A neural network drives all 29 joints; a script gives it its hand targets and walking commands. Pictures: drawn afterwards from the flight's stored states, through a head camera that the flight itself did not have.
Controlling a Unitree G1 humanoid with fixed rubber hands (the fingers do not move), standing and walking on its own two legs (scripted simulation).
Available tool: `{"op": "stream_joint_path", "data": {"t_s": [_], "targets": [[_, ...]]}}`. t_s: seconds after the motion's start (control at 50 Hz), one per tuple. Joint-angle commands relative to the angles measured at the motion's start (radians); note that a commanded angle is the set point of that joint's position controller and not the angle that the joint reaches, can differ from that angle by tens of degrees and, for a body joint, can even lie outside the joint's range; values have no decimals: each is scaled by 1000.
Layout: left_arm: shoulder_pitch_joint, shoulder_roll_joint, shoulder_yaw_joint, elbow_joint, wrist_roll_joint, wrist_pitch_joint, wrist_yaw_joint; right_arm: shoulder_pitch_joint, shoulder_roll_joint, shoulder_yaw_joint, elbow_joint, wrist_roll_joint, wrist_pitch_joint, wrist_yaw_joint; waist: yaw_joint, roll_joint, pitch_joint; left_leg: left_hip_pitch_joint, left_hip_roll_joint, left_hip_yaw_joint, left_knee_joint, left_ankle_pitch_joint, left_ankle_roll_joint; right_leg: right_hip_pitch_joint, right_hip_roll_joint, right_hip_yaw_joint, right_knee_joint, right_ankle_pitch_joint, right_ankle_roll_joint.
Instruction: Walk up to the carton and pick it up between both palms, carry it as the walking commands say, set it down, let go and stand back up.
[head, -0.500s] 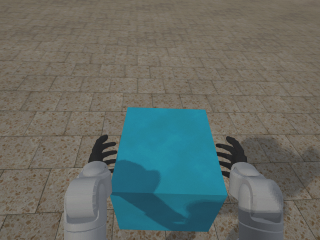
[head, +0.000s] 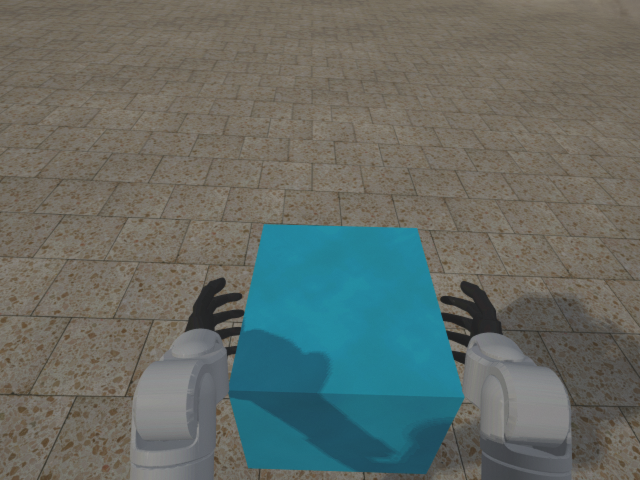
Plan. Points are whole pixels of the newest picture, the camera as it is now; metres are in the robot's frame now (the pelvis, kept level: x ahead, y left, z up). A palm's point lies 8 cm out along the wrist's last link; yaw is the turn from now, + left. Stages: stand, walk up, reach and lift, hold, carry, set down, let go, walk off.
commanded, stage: carry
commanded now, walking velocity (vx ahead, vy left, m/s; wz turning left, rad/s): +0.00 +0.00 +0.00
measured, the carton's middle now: (338, 339) +0.32 -0.02 +0.02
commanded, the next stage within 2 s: none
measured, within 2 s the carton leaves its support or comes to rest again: neither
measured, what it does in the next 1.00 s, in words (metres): stands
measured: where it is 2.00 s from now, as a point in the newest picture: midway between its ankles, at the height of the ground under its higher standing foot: outside the picture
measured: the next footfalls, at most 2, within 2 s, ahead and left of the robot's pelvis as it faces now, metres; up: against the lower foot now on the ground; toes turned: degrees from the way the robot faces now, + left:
none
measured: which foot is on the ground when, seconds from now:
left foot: down 0.00-1.00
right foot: down 0.00-1.00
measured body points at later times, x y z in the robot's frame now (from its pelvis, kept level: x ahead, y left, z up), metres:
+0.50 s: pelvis -0.06 +0.02 +0.01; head -0.07 +0.03 +0.46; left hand +0.21 +0.18 +0.11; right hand +0.22 -0.13 +0.11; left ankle +0.01 +0.12 -0.73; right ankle -0.07 -0.06 -0.73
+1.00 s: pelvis -0.05 +0.00 +0.01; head -0.08 -0.01 +0.46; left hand +0.22 +0.16 +0.11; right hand +0.22 -0.16 +0.11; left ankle +0.01 +0.12 -0.73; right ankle -0.07 -0.06 -0.73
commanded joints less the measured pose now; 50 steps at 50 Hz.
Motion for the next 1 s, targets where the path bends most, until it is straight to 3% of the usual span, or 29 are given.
{"op": "stream_joint_path", "data": {"t_s": [0.0, 0.02, 0.04, 0.06, 0.08, 0.12, 0.14, 0.2, 0.22, 0.26, 0.3, 0.36, 0.4, 0.44, 0.46, 0.5, 0.52, 0.58, 0.64, 0.66, 0.7, 0.74, 0.76, 0.8, 0.82, 0.86, 0.88, 0.94, 0.98], "targets": [[-379, -930, -565, -96, -367, -24, -212, -466, 916, 641, -76, 441, -30, 255, 33, 141, -262, 171, 161, -140, -11, 848, 62, 63, -108, 130, -38, 468, 31], [-406, -930, -554, -90, -340, -21, -214, -517, 934, 648, -84, 445, -31, 257, 34, 164, -227, 78, 146, -163, -66, 701, 76, 89, -92, 123, -68, 305, 33], [-397, -977, -549, -60, -353, -22, -226, -501, 936, 641, -125, 430, -39, 251, 31, 90, -253, 58, 126, -140, -96, 600, 62, 127, -100, 89, -60, 235, 24], [-407, -989, -557, -58, -365, -34, -232, -493, 946, 638, -131, 423, -50, 256, 29, 126, -266, 111, 136, -148, -112, 628, 70, 123, -91, 85, -68, 204, 17], [-394, -1004, -558, -56, -364, -45, -241, -528, 951, 660, -163, 424, -56, 260, 32, 40, -316, 140, 140, -122, -105, 576, 63, 119, -98, 109, -54, 239, 1], [-450, -1044, -553, -125, -387, -80, -238, -574, 1022, 687, -167, 476, -66, 271, 30, 29, -351, 192, 147, -101, -47, 741, 66, 93, -112, 137, -30, 469, 3], [-431, -1049, -539, -103, -370, -78, -242, -657, 1020, 731, -242, 503, -66, 272, 30, -3, -283, 169, 144, -99, -65, 635, 56, 55, -122, 125, -47, 395, 17], [-533, -1034, -593, -167, -402, -80, -247, -514, 1022, 655, -116, 432, -66, 267, 22, 97, -223, 122, 142, -153, -164, 387, 71, 14, -124, 150, -88, 159, 0], [-531, -1039, -611, -157, -411, -80, -257, -528, 1007, 655, -155, 427, -74, 267, 23, 75, -194, 85, 121, -124, -190, 249, 56, -1, -126, 144, -93, 114, 4], [-504, -1001, -642, -180, -423, -65, -251, -380, 964, 618, -73, 386, -58, 263, 26, 134, -178, 77, 131, -139, -205, 185, 54, -37, -107, 157, -105, 94, 4], [-522, -990, -648, -156, -430, -62, -261, -442, 950, 607, -91, 370, -65, 250, 23, 75, -161, 82, 131, -130, -219, 92, 43, -79, -112, 160, -131, 68, -6], [-559, -955, -659, -148, -429, -27, -255, -400, 917, 541, 2, 330, -40, 242, 19, 171, -88, -8, 128, -162, -262, -79, 47, -98, -115, 177, -160, -9, -2], [-543, -983, -638, -152, -434, -32, -261, -442, 947, 583, -72, 351, -43, 237, 14, 50, -128, 25, 101, -109, -216, 21, 30, -104, -142, 183, -201, -40, -4], [-477, -967, -645, -125, -422, -21, -260, -426, 914, 589, -92, 352, -41, 240, 22, 116, -137, 48, 95, -92, -201, 70, 34, -112, -158, 213, -207, -4, -18], [-503, -969, -619, -109, -411, -18, -258, -458, 926, 584, -80, 349, -36, 232, 17, 40, -126, 44, 102, -91, -189, 126, 24, -99, -151, 182, -204, 30, 1], [-479, -982, -607, -93, -396, -24, -254, -555, 920, 638, -157, 384, -39, 237, 20, 44, -131, 50, 115, -97, -179, 231, 20, -58, -128, 131, -184, 111, 2], [-486, -968, -575, -81, -388, -21, -251, -502, 941, 628, -81, 381, -25, 237, 24, 7, -134, 35, 108, -99, -174, 206, 29, -32, -154, 158, -194, 130, 1], [-459, -982, -587, -116, -386, -32, -238, -502, 926, 639, -148, 398, -32, 239, 24, 57, -144, 55, 90, -79, -172, 142, 19, -105, -154, 174, -202, 28, -17], [-530, -1030, -600, -150, -397, -40, -238, -568, 974, 651, -170, 434, -42, 251, 21, 143, -248, 78, 112, -108, -163, 318, 30, 5, -128, 140, -120, 186, -21], [-448, -992, -569, -138, -388, -48, -237, -521, 975, 668, -144, 437, -35, 252, 29, 62, -268, 105, 115, -96, -119, 399, 43, 36, -147, 151, -121, 307, -7], [-504, -1033, -591, -169, -409, -48, -234, -506, 997, 644, -146, 436, -44, 253, 27, 110, -304, 105, 130, -104, -99, 536, 52, 48, -132, 123, -75, 341, -6], [-462, -999, -584, -177, -402, -58, -239, -489, 978, 656, -149, 442, -51, 260, 30, 42, -261, 86, 114, -82, -79, 420, 43, 36, -163, 163, -101, 427, -1], [-479, -1024, -601, -182, -403, -60, -245, -510, 995, 654, -162, 441, -55, 260, 24, 119, -289, 91, 113, -87, -100, 444, 44, 47, -160, 145, -85, 408, -24], [-456, -1006, -565, -136, -381, -55, -236, -495, 986, 649, -124, 431, -48, 254, 28, 64, -268, 86, 118, -105, -98, 459, 52, 50, -147, 137, -96, 388, -14], [-418, -990, -585, -115, -378, -44, -242, -492, 953, 659, -146, 429, -47, 257, 31, 137, -250, 76, 115, -89, -107, 352, 50, 37, -154, 171, -125, 316, -16], [-482, -986, -604, -121, -388, -30, -246, -450, 941, 629, -97, 383, -29, 249, 22, 84, -222, 84, 92, -76, -117, 233, 40, -19, -161, 181, -162, 252, -35], [-436, -959, -576, -89, -380, -26, -243, -422, 930, 634, -70, 383, -18, 248, 28, -20, -190, 59, 102, -90, -102, 254, 38, -10, -175, 195, -180, 322, -25], [-534, -984, -605, -105, -414, -27, -258, -444, 936, 600, -67, 364, -30, 235, 21, 24, -150, 22, 89, -72, -108, 290, 33, -4, -173, 159, -157, 408, -12], [-455, -950, -567, -84, -390, -24, -255, -486, 915, 632, -108, 386, -23, 235, 27, -19, -123, 53, 101, -70, -96, 235, 29, -56, -181, 178, -206, 276, 6]]}}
